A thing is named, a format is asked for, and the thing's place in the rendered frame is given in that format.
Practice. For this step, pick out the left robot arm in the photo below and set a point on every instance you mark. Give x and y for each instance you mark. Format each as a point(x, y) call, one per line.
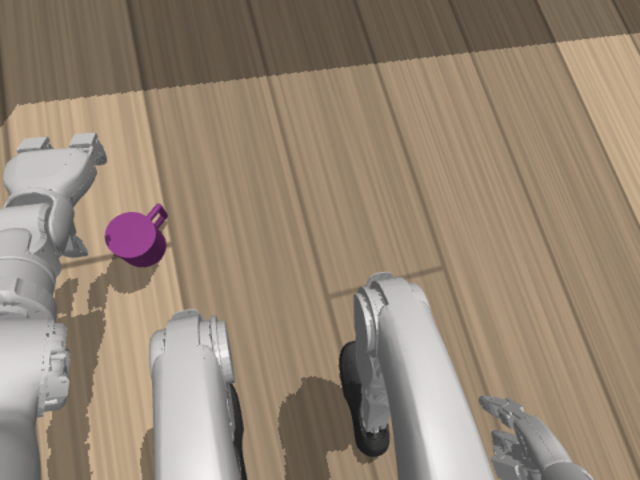
point(35, 225)

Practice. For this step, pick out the right robot arm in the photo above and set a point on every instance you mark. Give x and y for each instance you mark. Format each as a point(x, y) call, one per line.
point(565, 471)

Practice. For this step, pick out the left robot hand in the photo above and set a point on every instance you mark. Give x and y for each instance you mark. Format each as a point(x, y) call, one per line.
point(67, 171)

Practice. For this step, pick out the mug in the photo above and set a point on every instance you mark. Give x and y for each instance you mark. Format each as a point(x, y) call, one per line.
point(136, 239)

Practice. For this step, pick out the left robot foot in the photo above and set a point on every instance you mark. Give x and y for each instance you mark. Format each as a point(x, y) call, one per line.
point(238, 433)

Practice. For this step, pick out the right robot foot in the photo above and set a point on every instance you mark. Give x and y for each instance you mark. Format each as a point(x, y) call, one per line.
point(368, 443)

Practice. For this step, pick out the right robot hand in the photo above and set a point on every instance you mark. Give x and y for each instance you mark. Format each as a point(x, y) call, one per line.
point(527, 454)

